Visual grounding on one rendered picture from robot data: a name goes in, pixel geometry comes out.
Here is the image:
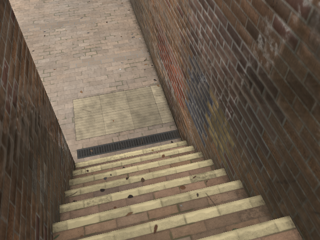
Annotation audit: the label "stairs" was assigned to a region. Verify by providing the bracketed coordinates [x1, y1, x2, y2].
[52, 140, 303, 240]

